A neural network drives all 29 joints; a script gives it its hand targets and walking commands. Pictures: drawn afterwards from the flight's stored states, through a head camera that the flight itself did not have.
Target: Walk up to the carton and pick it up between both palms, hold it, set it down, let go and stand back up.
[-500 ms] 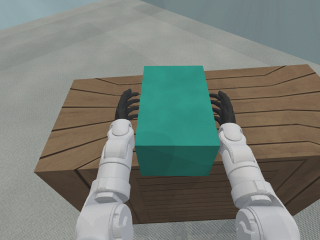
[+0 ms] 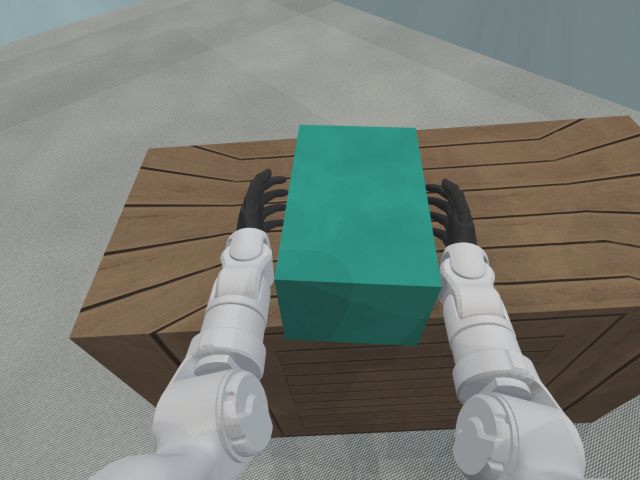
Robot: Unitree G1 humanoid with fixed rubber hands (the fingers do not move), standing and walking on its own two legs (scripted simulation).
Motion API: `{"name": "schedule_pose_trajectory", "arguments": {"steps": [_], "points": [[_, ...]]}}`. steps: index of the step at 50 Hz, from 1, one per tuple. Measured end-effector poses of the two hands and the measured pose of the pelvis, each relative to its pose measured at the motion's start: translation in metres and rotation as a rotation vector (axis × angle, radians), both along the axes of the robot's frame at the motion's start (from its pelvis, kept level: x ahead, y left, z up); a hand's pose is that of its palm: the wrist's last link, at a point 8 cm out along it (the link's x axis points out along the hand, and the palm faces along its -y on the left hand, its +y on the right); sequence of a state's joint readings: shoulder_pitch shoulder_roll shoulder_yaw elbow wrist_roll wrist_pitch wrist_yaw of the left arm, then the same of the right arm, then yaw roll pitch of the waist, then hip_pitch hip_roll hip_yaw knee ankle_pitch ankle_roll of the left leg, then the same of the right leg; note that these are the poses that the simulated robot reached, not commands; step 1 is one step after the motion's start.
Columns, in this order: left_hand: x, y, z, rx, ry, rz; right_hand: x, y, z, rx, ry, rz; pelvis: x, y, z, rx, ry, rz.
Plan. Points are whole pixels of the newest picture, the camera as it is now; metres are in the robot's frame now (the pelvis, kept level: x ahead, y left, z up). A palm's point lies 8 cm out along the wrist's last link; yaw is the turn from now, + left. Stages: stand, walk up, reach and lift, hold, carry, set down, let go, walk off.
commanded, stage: set down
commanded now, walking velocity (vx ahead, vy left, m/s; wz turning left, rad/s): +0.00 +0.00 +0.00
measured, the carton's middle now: (354, 227) +0.44 -0.02 +0.06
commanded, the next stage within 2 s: none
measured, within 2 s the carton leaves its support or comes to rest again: rests again in 1.28 s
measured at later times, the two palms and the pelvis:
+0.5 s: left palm (261, 225) +0.44 +0.11 +0.07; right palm (451, 241) +0.41 -0.16 +0.05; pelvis +0.01 +0.01 +0.00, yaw -1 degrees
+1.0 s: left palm (265, 228) +0.47 +0.11 +0.04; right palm (442, 241) +0.44 -0.15 +0.02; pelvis +0.02 +0.01 -0.01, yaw -1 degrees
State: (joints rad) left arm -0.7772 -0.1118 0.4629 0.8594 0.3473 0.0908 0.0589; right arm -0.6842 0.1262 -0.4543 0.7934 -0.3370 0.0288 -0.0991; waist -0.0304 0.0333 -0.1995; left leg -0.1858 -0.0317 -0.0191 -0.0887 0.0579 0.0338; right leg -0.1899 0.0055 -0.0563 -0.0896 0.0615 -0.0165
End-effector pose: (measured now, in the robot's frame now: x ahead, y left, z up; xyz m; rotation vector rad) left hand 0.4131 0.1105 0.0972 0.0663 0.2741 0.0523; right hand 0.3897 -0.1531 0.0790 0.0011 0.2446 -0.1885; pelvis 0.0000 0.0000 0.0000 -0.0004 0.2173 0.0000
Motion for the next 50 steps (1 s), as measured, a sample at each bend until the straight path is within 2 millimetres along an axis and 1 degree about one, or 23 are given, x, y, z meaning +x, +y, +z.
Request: {"name": "schedule_pose_trajectory", "arguments": {"steps": [20, 33, 50], "points": [[0.024, -0.002, -0.02, 0.021, 0.012, -0.029, 0.017, -0.002, -0.02, -0.012, 0.019, -0.015, 0.01, 0.008, -0.003, -0.001, 0.104, -0.005], [0.039, -0.003, -0.036, 0.021, 0.028, -0.029, 0.031, -0.002, -0.036, -0.015, 0.036, -0.018, 0.015, 0.008, -0.005, 0.0, 0.172, -0.015], [0.054, -0.001, -0.059, 0.019, 0.052, -0.027, 0.046, 0.0, -0.056, -0.022, 0.063, -0.02, 0.017, 0.008, -0.01, 0.001, 0.269, -0.017]]}}
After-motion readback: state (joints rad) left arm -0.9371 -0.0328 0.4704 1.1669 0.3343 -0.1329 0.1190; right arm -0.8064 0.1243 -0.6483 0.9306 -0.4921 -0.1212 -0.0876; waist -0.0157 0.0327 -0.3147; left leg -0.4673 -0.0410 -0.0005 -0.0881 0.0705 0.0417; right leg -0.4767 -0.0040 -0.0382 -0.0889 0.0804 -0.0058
